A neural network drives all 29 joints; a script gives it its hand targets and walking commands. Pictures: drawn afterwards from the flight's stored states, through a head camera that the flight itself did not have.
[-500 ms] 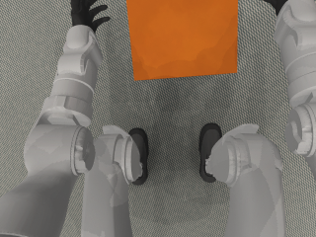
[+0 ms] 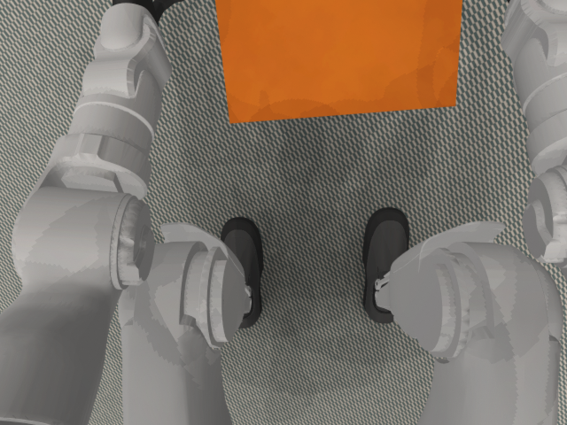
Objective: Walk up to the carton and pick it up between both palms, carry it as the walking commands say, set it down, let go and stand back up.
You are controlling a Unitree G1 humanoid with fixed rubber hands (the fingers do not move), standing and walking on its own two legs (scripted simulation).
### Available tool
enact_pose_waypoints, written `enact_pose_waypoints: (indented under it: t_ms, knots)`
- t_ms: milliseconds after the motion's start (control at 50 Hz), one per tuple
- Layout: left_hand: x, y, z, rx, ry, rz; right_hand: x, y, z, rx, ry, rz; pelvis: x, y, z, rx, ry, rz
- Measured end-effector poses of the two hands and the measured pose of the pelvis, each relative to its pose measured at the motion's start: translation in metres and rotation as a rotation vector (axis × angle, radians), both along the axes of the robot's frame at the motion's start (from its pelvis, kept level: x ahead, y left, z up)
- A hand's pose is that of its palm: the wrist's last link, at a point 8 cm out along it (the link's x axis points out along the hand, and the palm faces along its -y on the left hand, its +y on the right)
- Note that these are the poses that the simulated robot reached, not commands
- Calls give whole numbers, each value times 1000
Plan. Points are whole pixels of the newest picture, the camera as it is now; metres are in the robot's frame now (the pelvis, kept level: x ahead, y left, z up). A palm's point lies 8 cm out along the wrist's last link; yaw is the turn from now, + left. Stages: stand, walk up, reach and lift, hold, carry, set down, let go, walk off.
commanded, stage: reach and lift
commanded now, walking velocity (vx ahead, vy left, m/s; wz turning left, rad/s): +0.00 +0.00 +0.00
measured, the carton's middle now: (329, 0) +0.55 -0.04 -0.26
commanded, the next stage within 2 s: none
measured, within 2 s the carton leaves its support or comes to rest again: leaves its support in 1.38 s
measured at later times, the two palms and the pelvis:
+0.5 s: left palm (168, 5) +0.54 +0.13 -0.18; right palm out of the picture +0.54 -0.20 -0.19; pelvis +0.00 +0.00 +0.01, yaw +0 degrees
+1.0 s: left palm (173, 0) +0.54 +0.12 -0.18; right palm out of the picture +0.54 -0.20 -0.19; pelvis -0.01 +0.00 +0.00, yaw +0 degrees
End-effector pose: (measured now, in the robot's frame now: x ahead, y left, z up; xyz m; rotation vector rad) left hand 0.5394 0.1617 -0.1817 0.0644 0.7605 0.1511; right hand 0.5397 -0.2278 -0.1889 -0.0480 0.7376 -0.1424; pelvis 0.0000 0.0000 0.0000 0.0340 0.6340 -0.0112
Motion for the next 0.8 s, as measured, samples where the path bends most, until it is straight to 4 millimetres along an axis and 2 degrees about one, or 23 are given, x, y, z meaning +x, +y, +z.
enact_pose_waypoints:
  t_ms: [200,440,560,800]
  knots:
    - [-3,-7,1,-6,10,-13,-9,3,-1,2,16,7,-3,2,4,-2,3,1]
    - [-2,-26,0,-24,10,-31,-2,26,-1,19,9,46,-5,1,6,-2,-1,0]
    - [0,-40,0,-34,6,-49,-2,27,-1,9,8,43,-4,1,7,-4,-2,-2]
    - [-1,-41,0,-29,2,-32,-1,27,0,0,15,45,-5,-1,9,1,-2,-5]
